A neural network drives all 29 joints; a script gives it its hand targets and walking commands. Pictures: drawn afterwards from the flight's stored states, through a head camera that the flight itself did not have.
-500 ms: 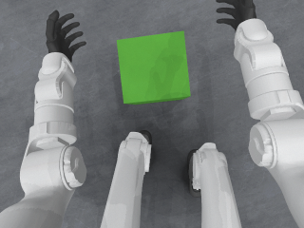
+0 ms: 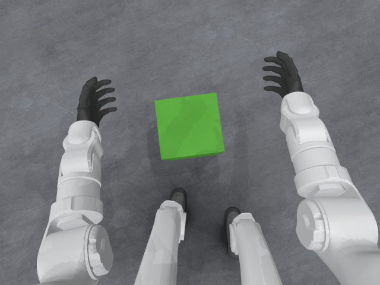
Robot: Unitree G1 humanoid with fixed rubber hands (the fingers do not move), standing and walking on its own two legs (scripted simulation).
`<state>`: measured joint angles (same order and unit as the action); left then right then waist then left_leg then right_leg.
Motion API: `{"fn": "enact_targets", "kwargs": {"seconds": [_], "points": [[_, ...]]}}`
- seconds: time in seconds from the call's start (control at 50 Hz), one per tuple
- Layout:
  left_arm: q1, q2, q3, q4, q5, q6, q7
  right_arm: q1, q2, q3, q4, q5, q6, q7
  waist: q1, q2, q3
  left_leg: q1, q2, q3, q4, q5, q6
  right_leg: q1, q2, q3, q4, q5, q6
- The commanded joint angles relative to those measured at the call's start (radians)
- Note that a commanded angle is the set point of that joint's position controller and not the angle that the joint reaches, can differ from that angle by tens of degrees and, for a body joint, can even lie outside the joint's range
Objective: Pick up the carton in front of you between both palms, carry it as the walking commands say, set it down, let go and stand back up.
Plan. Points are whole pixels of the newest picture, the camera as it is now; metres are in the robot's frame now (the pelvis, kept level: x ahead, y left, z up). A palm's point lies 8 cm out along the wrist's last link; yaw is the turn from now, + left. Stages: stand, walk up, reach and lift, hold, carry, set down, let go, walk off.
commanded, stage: let go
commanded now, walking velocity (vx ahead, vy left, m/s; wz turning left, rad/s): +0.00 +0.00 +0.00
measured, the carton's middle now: (190, 131) +0.46 +0.09 -0.53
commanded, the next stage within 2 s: stand in 1.20 s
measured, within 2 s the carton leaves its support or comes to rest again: neither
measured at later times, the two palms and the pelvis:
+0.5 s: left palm (46, 210) +0.25 +0.25 +0.02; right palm (362, 181) +0.33 -0.19 +0.00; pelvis +0.06 +0.01 +0.10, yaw +2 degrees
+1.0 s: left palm (63, 231) +0.24 +0.21 +0.05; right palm out of the picture +0.25 -0.25 +0.05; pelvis +0.09 -0.03 +0.12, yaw +2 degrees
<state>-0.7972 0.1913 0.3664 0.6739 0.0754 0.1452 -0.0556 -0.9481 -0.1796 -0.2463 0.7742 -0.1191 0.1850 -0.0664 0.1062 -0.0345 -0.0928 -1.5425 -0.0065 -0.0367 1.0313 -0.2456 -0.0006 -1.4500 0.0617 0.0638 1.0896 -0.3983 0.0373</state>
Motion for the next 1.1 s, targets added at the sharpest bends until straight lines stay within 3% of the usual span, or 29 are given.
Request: {"fn": "enact_targets", "kwargs": {"seconds": [0.0,0.08,0.18,0.4,0.5,0.68,0.82,0.98,1.0,1.02,1.08], "points": [[0.03,0.138,-0.027,-0.166,0.026,-0.024,-0.035,0.006,-0.02,-0.005,-0.213,-0.016,-0.024,-0.035,0.039,-0.013,-0.955,0.952,-0.047,0.091,-0.062,0.463,-0.018,0.39,0.051,-0.095,-0.185,0.281,0.026],[0.174,0.142,-0.087,-0.223,0.01,-0.041,-0.057,0.148,-0.001,0.016,-0.317,-0.006,-0.047,-0.041,0.034,0.024,-0.789,1.068,-0.032,0.061,-0.156,0.379,-0.009,0.425,0.042,-0.096,-0.277,0.174,0.019],[0.373,0.119,-0.163,-0.24,-0.038,-0.074,-0.063,0.357,-0.007,0.04,-0.315,0.014,-0.095,-0.009,0.006,0.058,-0.62,1.197,-0.013,0.012,-0.247,0.34,-0.012,0.46,0.031,-0.092,-0.357,0.11,0.002],[0.796,0.081,-0.276,-0.319,-0.088,-0.141,-0.02,0.794,-0.053,0.08,-0.288,0.052,-0.187,0.049,-0.031,0.093,-0.387,1.458,0.004,-0.027,-0.396,0.489,-0.031,0.718,0.018,-0.082,-0.518,0.176,-0.024],[0.936,0.09,-0.302,-0.355,-0.095,-0.154,-0.006,0.926,-0.072,0.113,-0.325,0.069,-0.21,0.066,-0.045,0.062,-0.246,1.485,-0.011,-0.006,-0.486,0.465,-0.037,0.93,0.003,-0.065,-0.613,0.262,-0.026],[0.996,0.128,-0.301,-0.348,-0.094,-0.12,-0.018,1.094,-0.083,0.168,-0.385,0.094,-0.174,0.096,-0.097,-0.037,0.006,1.534,-0.055,0.042,-0.599,0.285,-0.026,1.139,-0.038,-0.032,-0.745,0.328,-0.011],[1.009,0.139,-0.279,-0.335,-0.065,-0.063,-0.02,1.121,-0.094,0.2,-0.435,0.121,-0.121,0.12,-0.092,-0.012,0.109,1.589,-0.074,0.057,-0.598,0.241,-0.02,1.15,-0.062,-0.013,-0.779,0.33,-0.014],[1.0,0.139,-0.275,-0.34,-0.055,-0.034,-0.019,1.115,-0.103,0.197,-0.444,0.117,-0.088,0.126,-0.09,-0.003,0.125,1.611,-0.074,0.052,-0.591,0.264,-0.013,1.183,-0.053,-0.014,-0.765,0.376,-0.008],[0.97,0.173,-0.268,-0.39,-0.031,0.013,0.007,1.172,-0.101,0.196,-0.371,0.126,-0.115,0.104,-0.1,0.02,0.071,1.565,-0.095,0.055,-0.563,0.247,-0.021,1.244,-0.05,-0.016,-0.718,0.494,-0.001],[0.994,0.163,-0.28,-0.371,-0.038,0.025,0.018,1.163,-0.106,0.198,-0.39,0.125,-0.12,0.094,-0.109,-0.005,0.067,1.551,-0.094,0.052,-0.561,0.244,-0.015,1.251,-0.049,-0.016,-0.7,0.535,0.005],[0.996,0.147,-0.292,-0.377,-0.051,0.035,0.032,1.146,-0.11,0.201,-0.396,0.125,-0.123,0.086,-0.1,-0.014,0.072,1.522,-0.091,0.052,-0.558,0.254,-0.017,1.243,-0.042,-0.021,-0.691,0.521,0.004]]}}
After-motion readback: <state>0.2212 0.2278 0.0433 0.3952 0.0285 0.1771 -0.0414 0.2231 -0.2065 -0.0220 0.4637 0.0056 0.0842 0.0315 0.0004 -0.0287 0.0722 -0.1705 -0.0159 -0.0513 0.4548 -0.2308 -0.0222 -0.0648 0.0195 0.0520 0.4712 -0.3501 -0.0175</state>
